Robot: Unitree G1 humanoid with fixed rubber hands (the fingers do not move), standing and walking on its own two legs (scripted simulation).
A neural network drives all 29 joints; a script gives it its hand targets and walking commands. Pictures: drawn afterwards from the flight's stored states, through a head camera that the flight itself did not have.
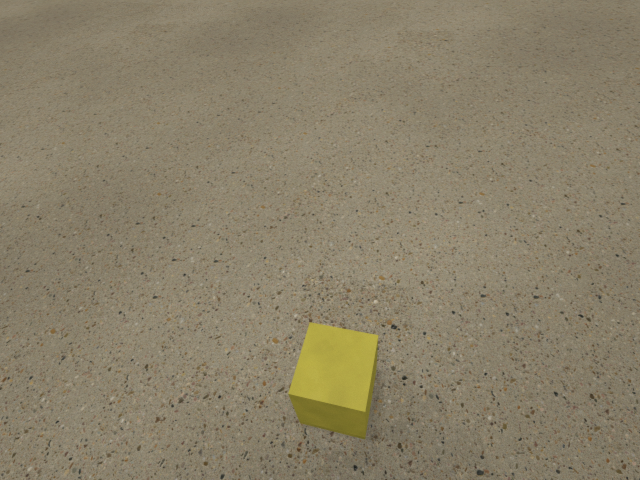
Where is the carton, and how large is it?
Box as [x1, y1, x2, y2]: [288, 322, 377, 438]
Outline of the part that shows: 310,322 288,393 299,421 301,423 364,438 375,375 377,335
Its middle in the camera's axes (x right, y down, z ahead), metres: +0.05 +0.42 +1.13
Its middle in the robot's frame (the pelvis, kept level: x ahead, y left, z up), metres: +0.51 +0.06 -0.66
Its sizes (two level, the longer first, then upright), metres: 0.210 0.200 0.250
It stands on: the floor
